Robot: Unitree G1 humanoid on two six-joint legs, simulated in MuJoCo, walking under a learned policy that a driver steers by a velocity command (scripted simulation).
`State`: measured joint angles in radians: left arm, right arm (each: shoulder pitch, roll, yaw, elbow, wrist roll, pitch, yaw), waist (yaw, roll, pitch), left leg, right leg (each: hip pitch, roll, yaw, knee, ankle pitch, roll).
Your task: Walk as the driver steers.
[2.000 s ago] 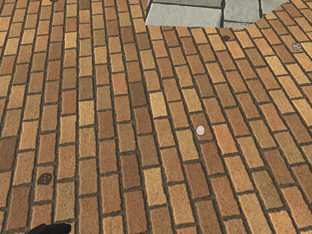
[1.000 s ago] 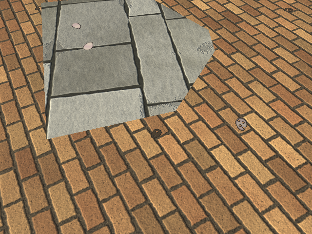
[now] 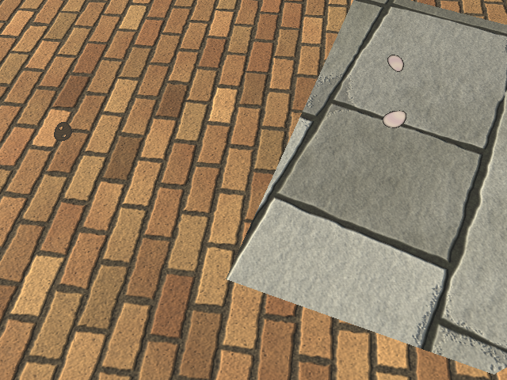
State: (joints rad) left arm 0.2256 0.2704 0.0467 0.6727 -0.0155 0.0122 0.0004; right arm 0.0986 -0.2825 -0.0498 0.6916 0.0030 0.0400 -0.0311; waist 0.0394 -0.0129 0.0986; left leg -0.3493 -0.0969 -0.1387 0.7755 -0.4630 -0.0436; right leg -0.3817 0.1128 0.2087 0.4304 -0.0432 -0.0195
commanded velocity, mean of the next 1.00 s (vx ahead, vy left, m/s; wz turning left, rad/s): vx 0.03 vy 0.00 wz -0.27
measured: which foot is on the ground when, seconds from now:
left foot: up 0.00-0.08, down 0.10-0.56, up 0.58-1.00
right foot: down 0.00-0.10, up 0.12-0.54, down 0.56-1.00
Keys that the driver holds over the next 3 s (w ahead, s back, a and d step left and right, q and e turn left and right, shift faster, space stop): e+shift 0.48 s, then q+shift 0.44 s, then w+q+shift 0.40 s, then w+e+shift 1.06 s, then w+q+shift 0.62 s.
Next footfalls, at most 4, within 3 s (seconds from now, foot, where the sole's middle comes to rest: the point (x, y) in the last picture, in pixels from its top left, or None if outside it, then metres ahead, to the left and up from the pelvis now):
0.10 left None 0.07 0.12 -0.77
0.56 right None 0.03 -0.14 -0.77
1.04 left None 0.08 0.09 -0.77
1.50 right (313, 326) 0.56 -0.09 -0.77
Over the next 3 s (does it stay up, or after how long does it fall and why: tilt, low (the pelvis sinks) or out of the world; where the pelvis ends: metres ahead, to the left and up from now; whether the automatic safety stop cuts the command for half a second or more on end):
stays up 1.55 -0.35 -0.03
